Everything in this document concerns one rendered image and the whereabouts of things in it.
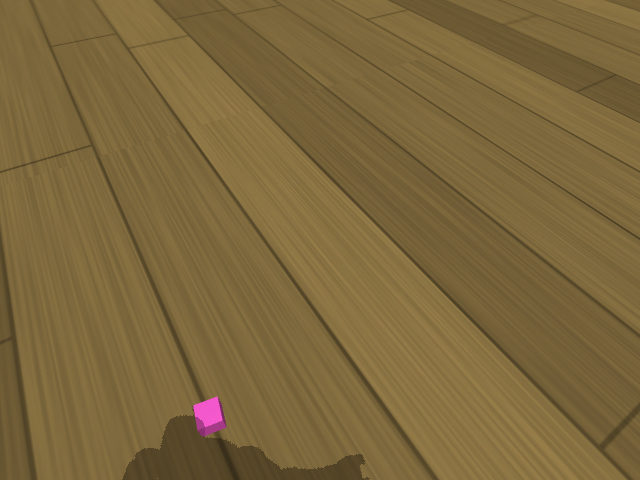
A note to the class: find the cube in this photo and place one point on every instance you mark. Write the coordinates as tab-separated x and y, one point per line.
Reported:
209	416

